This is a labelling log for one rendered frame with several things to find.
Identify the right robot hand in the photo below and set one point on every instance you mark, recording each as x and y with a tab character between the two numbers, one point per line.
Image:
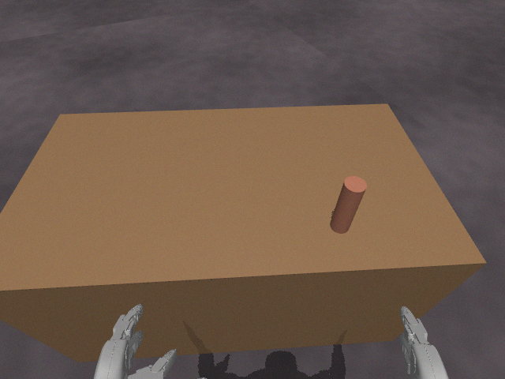
421	360

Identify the can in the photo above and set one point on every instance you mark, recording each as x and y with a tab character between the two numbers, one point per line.
349	199

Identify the left robot hand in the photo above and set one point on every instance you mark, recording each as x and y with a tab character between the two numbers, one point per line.
117	354

